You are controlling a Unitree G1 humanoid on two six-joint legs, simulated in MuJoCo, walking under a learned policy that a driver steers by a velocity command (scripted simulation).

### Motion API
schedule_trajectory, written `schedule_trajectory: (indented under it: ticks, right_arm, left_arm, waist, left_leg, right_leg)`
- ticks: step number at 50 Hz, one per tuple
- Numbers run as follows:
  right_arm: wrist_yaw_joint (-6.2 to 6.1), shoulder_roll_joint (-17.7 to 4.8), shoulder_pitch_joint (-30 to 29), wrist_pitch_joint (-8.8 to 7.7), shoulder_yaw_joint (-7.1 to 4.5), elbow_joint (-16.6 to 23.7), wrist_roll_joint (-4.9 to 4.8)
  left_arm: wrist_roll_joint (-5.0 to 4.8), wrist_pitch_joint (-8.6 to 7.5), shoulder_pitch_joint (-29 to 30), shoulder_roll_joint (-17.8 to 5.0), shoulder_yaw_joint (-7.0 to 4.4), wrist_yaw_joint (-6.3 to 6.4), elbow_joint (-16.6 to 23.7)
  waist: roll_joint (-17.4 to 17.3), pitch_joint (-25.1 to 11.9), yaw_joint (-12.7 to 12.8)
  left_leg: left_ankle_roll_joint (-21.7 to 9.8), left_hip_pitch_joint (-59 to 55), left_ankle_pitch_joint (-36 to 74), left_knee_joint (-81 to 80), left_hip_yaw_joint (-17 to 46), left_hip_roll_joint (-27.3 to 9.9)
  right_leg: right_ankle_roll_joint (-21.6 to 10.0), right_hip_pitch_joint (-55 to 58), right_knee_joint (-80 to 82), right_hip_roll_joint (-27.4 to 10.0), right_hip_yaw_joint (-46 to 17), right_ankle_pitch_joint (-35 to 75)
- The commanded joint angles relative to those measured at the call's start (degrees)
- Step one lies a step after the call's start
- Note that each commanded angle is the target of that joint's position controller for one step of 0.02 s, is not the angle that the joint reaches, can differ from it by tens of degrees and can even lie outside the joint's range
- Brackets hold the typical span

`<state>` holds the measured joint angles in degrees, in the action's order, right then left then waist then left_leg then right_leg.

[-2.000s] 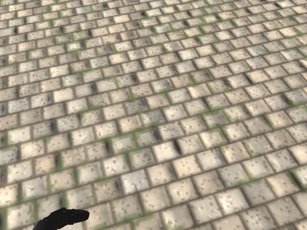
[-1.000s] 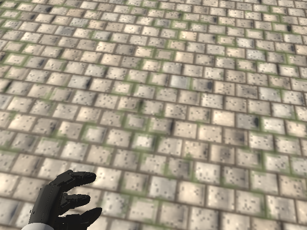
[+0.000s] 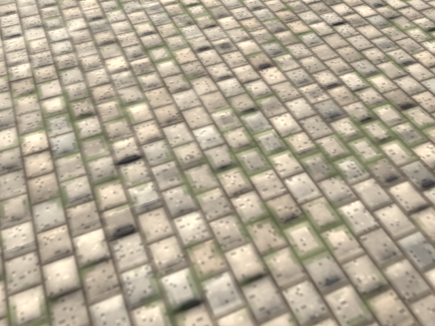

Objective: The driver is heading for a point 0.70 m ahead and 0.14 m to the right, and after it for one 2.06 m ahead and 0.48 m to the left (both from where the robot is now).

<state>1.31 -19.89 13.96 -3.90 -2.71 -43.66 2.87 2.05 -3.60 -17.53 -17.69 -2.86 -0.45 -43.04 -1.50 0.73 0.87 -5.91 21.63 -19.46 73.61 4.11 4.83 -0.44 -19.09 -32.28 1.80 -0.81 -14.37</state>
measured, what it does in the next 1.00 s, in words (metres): walks ahead, turning right: left foot, then right foot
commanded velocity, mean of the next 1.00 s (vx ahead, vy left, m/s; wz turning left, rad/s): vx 1.00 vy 0.00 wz -0.31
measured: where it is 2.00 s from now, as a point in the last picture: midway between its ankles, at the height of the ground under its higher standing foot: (281, 67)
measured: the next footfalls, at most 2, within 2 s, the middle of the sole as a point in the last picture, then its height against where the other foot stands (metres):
left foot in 0.24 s outside the picture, level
right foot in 0.66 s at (297, 253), level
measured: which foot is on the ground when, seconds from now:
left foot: up 0.00-0.22, down 0.24-0.64, up 0.66-1.00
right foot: down 0.00-0.26, up 0.28-0.64, down 0.66-1.00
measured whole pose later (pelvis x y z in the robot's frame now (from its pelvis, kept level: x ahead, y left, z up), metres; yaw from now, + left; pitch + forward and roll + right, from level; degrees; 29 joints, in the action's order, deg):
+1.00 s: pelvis +0.87 -0.21 +0.00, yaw -19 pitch +0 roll -2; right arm 3.5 -15.8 8.1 -1.2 -1.3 -44.3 0.2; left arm 0.8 -6.6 -25.5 -15.6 -2.4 -0.6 -51.5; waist -1.0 2.7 2.0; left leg -6.1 45.8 3.6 50.4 -3.8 -5.4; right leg -3.5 10.7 -9.0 5.7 12.9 -20.7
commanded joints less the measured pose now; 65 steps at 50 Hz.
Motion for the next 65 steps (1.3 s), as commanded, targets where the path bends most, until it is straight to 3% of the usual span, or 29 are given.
schedule_trajectory:
  ticks: [1,6,9,11,12,13,14,15,17,22,26,29,31,33,34,35,36,38,41,44,48,51,54,56,57,58,59,61,65]
  right_arm:
    - [0.91,-0.6,-6.3,-0.55,1.28,8.8,1.76]
    - [2.76,0.6,-14.4,-1.01,3.64,13.4,-0.44]
    - [1.58,-2.3,-12.0,-0.76,2.29,11.8,-1.06]
    - [-0.17,-4.9,-2.0,-1.05,0.53,8.3,-0.07]
    - [-1.42,-7.4,7.1,-1.41,-0.67,6.9,0.82]
    - [-2.56,-11.8,15.2,-1.6,-1.9,6.4,2.32]
    - [-2.76,-13.4,12.0,-0.86,-2.41,7.1,1.42]
    - [-2.77,-8.3,5.8,-0.7,-1.65,7.5,0.74]
    - [-2.12,-2.4,3.2,-1.37,-0.43,6.4,0.22]
    - [-1.51,0.4,6.1,-3.55,0.03,1.0,-1.83]
    - [-1.81,-1.0,3.9,-4.05,-0.23,-0.6,-1.68]
    - [-2.28,-4.6,8.9,-3.97,-0.69,-2.2,-1.68]
    - [-2.88,-8.9,9.8,-2.62,-1.27,-3.1,-1.27]
    - [-3.1,-11.0,5.7,-1.05,-1.58,-2.5,-1.15]
    - [-2.11,-0.6,10.3,-0.89,0.53,-1.3,-0.29]
    - [-2.18,-0.9,15.6,-1.41,1.0,1.6,-4.46]
    - [-2.36,-5.3,6.6,-1.78,0.08,2.1,-4.11]
    - [-1.66,-3.0,5.4,-1.23,0.58,0.6,-3.09]
    - [0.14,0.5,9.1,2.38,0.74,-2.5,-2.05]
    - [1.15,2.1,-0.2,3.08,0.75,0.0,-2.43]
    - [2.47,3.3,-8.9,1.96,1.47,2.7,-2.9]
    - [3.3,2.7,-10.6,1.85,1.62,3.6,-2.41]
    - [2.33,-3.1,5.7,2.67,-0.43,-0.7,-2.73]
    - [0.44,-8.4,26.5,3.17,-3.8,-6.5,-2.7]
    - [-0.51,-9.5,20.5,3.83,-4.54,-6.8,-3.84]
    - [-0.42,-15.5,15.0,4.04,-5.41,-3.8,-1.62]
    - [-0.7,-12.6,12.9,3.83,-5.44,-1.7,-1.47]
    - [-1.31,-6.0,10.2,2.87,-3.83,-3.3,-1.56]
    - [-1.29,-5.8,8.0,-0.48,-2.92,-2.2,-2.86]
  left_arm:
    - [-0.98,-1.2,-7.7,-5.1,-1.26,-0.4,-1.5]
    - [-1.56,-1.58,-3.4,-9.3,-3.08,-0.2,-0.4]
    - [-2.54,-1.84,-5.5,-10.7,-3.65,-1.13,-0.6]
    - [-2.58,-1.65,-7.2,-11.4,-3.83,-1.21,-1.4]
    - [-2.72,-1.91,-6.1,-10.1,-3.52,-1.31,-0.9]
    - [-2.9,-2.21,-7.3,-1.9,-1.6,-0.81,1.0]
    - [-3.99,-1.43,-9.9,-2.0,-1.12,-0.64,3.5]
    - [-2.45,-0.26,-6.3,-3.9,-1.32,-0.4,2.7]
    - [-1.05,0.95,-0.8,-3.5,-1.33,-1.6,2.4]
    - [-0.1,3.89,7.5,-0.6,-0.47,-3.7,6.7]
    - [-0.49,3.6,16.2,-1.0,0.8,-5.29,10.6]
    - [-0.21,3.33,18.2,-1.2,1.41,-5.66,10.6]
    - [0.49,2.82,8.5,-3.7,0.58,-4.44,7.3]
    - [0.97,2.9,-12.7,-9.8,-2.46,-1.91,0.5]
    - [1.39,2.76,-10.4,-15.2,-3.39,-0.57,0.3]
    - [1.55,2.47,-9.4,-17.4,-3.85,-0.06,3.3]
    - [1.04,2.32,-6.7,-13.5,-3.71,0.38,2.9]
    - [1.12,0.58,-0.4,-8.1,-2.25,0.25,1.0]
    - [-0.1,-2.19,-0.2,-3.5,-0.89,-0.13,-1.0]
    - [-1.1,-3.92,-1.9,-2.7,-0.79,-0.72,-3.1]
    - [-1.38,-4.29,-3.2,-1.7,-0.11,-0.27,-4.3]
    - [-1.63,-4.14,-4.6,-5.0,-0.34,1.41,-4.9]
    - [-0.37,-1.39,-0.2,-10.7,-2.0,3.42,-3.1]
    - [0.21,0.51,6.5,-11.5,-2.67,2.88,-1.4]
    - [0.9,-0.41,10.0,-2.1,-0.24,1.17,0.4]
    - [-0.71,-1.79,1.9,0.3,1.02,0.69,7.3]
    - [0.05,-3.47,4.0,-2.2,1.79,0.81,7.6]
    - [0.56,-3.9,8.5,-4.3,1.65,0.71,7.3]
    - [2.51,0.49,10.9,-3.0,2.88,0.02,8.7]
  waist:
    - [6.3,1.4,-0.3]
    - [6.2,3.0,-2.1]
    - [4.8,1.2,-2.8]
    - [1.2,-5.8,-7.4]
    - [-0.2,-11.5,-12.1]
    - [-11.3,-18.7,-12.5]
    - [-17.2,-20.5,-8.4]
    - [-9.4,-10.6,-6.3]
    - [-2.2,-1.7,-4.8]
    - [-3.2,2.9,-1.3]
    - [-1.2,5.7,0.1]
    - [-0.4,4.5,0.1]
    - [-3.7,-0.8,6.0]
    - [-3.2,-9.4,17.1]
    - [12.3,-12.3,8.8]
    - [15.3,-26.6,7.1]
    - [3.5,-17.4,8.2]
    - [-2.2,-1.1,1.7]
    - [0.4,2.2,-2.8]
    - [2.4,6.9,-1.6]
    - [2.9,7.3,-0.5]
    - [4.5,4.9,-1.6]
    - [9.3,-4.7,-11.6]
    - [4.7,-10.6,-21.7]
    - [-10.7,-2.3,-15.4]
    - [-16.3,-12.1,-5.4]
    - [-4.3,-13.3,-7.3]
    - [8.1,0.6,-2.2]
    - [6.5,4.7,1.2]
  left_leg:
    - [2.3,21.0,-2.3,-5.4,1.5,-6.9]
    - [6.1,-0.8,12.3,-33.7,-4.0,-5.9]
    - [5.8,-10.4,16.4,-38.6,-4.3,-4.7]
    - [4.6,-22.3,11.2,-42.1,-5.3,-2.9]
    - [3.4,-34.4,5.0,-41.7,-0.3,-8.8]
    - [1.2,-44.9,-20.1,-48.2,21.7,-26.1]
    - [-2.4,-41.6,-32.6,-60.5,46.0,-32.3]
    - [-3.2,-34.5,-32.3,-60.4,39.7,-30.0]
    - [-2.1,-23.7,-10.3,-60.2,21.2,-24.5]
    - [0.2,-20.2,18.3,-64.0,0.1,-20.5]
    - [2.8,-15.5,29.0,-67.9,-14.5,-15.7]
    - [3.9,-17.6,61.1,-63.7,-18.2,-16.2]
    - [2.5,-20.1,77.6,-51.2,-16.7,-19.2]
    - [0.4,-10.6,67.2,-18.7,-16.4,-16.8]
    - [0.9,5.7,-9.0,7.3,-13.5,-8.0]
    - [0.4,18.5,-11.4,20.8,2.7,-1.5]
    - [0.2,21.9,-1.7,18.2,3.6,-5.2]
    - [1.1,18.8,4.3,8.9,1.2,-9.9]
    - [2.2,11.4,5.8,2.3,1.8,-12.9]
    - [2.0,18.3,13.5,-5.7,-0.9,-13.3]
    - [-0.1,17.2,25.3,-22.0,-9.7,-9.7]
    - [-2.7,10.3,29.4,-32.7,-15.1,-4.9]
    - [-4.9,-6.1,19.1,-32.2,-15.6,0.8]
    - [-10.1,-27.5,10.4,-37.7,-7.7,-0.3]
    - [-11.1,-29.4,13.4,-37.8,2.3,-4.6]
    - [-24.6,-44.0,9.8,-46.0,34.2,-15.7]
    - [-24.2,-43.5,-5.2,-58.4,45.9,-19.6]
    - [-17.2,-23.7,-3.5,-62.2,36.3,-15.7]
    - [-13.9,-3.4,10.6,-64.3,20.8,-6.1]
  right_leg:
    - [-12.5,13.5,18.9,-12.5,-27.2,-4.8]
    - [-11.5,-5.7,27.2,-7.7,-16.7,4.9]
    - [-9.7,-2.3,23.9,-10.0,-17.1,14.6]
    - [-7.3,1.0,4.3,-5.8,-13.0,29.1]
    - [-5.8,-6.6,-11.8,-2.6,-10.9,24.5]
    - [-5.3,-17.5,-32.0,1.5,-7.0,-8.8]
    - [-5.8,-25.3,-43.0,1.8,-5.0,-11.7]
    - [-6.0,-29.5,-46.4,-2.5,-4.1,-6.1]
    - [-5.1,-27.8,-42.7,-6.0,-3.3,-2.1]
    - [-3.6,-30.5,-38.5,-8.8,-1.6,2.7]
    - [-5.0,-22.2,-21.4,-6.9,4.7,14.9]
    - [-8.3,-8.9,-11.3,-0.4,11.1,15.9]
    - [-10.4,4.0,-8.8,3.9,9.1,9.7]
    - [-13.0,28.9,-1.4,2.6,2.6,3.4]
    - [-11.7,40.0,-4.9,-12.5,-13.0,1.0]
    - [-17.5,49.9,5.9,-25.7,-41.8,-6.5]
    - [-14.5,40.2,13.0,-22.3,-36.8,-10.2]
    - [-12.9,19.7,17.1,-19.4,-23.9,-1.4]
    - [-9.1,7.6,23.1,-15.4,-10.6,1.7]
    - [-4.9,8.6,26.9,-11.4,2.0,15.6]
    - [-2.0,13.0,27.9,-7.6,14.0,35.7]
    - [-0.1,20.7,24.8,-10.1,16.7,59.9]
    - [0.4,25.7,3.6,-13.6,16.1,83.7]
    - [-1.1,13.3,-34.8,-10.5,15.1,61.6]
    - [-0.8,-6.6,-56.0,1.4,12.5,-4.1]
    - [2.1,-27.7,-68.9,4.1,0.5,-16.0]
    - [0.5,-32.1,-64.5,0.8,-5.5,-11.9]
    - [0.6,-27.1,-49.9,-4.8,-5.3,-5.9]
    - [4.0,-15.8,-33.3,-8.5,-1.6,-4.6]
Velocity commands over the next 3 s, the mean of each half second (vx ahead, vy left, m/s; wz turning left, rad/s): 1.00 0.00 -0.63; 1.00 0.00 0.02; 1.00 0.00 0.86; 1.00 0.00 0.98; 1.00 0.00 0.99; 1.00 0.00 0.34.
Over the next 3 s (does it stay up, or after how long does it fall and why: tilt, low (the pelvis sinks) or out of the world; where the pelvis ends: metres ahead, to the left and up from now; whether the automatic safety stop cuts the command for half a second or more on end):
stays up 2.30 0.55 0.01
